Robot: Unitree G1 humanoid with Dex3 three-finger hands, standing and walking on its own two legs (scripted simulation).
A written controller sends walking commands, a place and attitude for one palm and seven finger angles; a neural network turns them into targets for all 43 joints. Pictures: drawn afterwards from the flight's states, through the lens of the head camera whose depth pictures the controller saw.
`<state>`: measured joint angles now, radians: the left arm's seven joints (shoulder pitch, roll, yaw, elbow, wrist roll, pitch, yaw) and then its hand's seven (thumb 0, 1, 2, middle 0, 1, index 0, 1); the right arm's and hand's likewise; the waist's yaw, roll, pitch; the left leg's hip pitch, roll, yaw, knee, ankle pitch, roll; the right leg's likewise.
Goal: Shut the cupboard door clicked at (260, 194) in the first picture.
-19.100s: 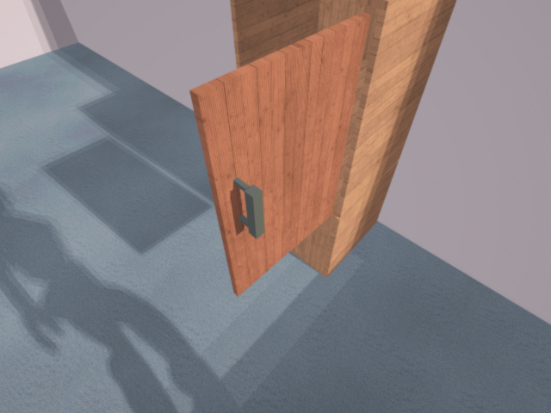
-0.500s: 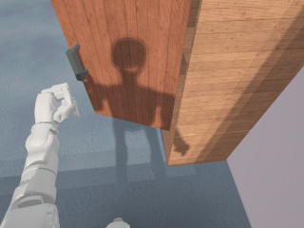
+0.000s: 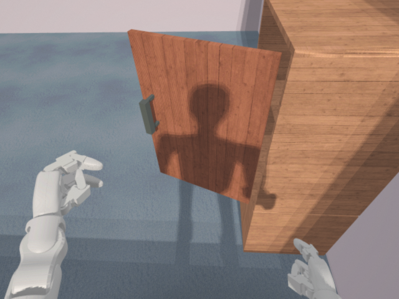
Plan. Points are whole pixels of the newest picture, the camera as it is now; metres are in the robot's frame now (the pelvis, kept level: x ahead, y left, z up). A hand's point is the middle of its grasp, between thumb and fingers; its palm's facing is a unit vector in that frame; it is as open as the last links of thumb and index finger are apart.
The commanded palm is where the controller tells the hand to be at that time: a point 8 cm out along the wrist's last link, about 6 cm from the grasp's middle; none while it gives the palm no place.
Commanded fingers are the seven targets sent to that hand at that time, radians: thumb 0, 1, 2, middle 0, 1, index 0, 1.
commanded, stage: draw the hand back to the body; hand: left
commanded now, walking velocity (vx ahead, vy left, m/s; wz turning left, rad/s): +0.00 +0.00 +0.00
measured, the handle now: (151, 114) +0.64 +0.23 +0.00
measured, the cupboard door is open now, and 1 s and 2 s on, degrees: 68 68 68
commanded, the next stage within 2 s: step back with the hand held close in 0.72 s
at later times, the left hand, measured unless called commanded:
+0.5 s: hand (45, 210) +0.20 +0.26 +0.16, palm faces +0.47 -0.76 -0.45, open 7.1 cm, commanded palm +0.16 +0.29 +0.18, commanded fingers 0.00 0.90 0.90 -0.20 -0.30 -0.20 -0.30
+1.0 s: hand (48, 201) +0.21 +0.26 +0.16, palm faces +0.41 -0.77 -0.48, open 7.4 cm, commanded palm +0.15 +0.29 +0.18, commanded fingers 0.00 0.90 0.90 -0.20 -0.30 -0.20 -0.30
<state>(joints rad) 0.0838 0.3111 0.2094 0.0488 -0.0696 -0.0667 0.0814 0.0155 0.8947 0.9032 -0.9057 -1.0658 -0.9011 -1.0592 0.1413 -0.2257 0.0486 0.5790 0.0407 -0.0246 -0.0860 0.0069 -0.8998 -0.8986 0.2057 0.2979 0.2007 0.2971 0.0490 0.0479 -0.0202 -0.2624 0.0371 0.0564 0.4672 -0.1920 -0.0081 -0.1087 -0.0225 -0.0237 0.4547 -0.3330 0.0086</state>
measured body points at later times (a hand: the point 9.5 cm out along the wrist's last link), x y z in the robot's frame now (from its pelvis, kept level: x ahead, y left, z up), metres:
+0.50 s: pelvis +0.02 -0.02 +0.00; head +0.00 -0.05 +0.45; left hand +0.17 +0.30 +0.18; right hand +0.20 -0.24 -0.10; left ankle +0.04 +0.13 -0.74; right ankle -0.06 -0.12 -0.74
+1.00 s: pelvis +0.01 -0.01 +0.00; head +0.01 -0.03 +0.45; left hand +0.19 +0.30 +0.19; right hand +0.20 -0.24 -0.09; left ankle +0.04 +0.13 -0.74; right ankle -0.06 -0.12 -0.74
